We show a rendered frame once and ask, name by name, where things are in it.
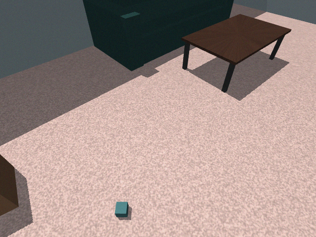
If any sofa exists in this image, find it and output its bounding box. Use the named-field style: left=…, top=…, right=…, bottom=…
left=83, top=0, right=234, bottom=71

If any coffee table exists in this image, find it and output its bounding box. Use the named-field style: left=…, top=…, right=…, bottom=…
left=181, top=14, right=292, bottom=93

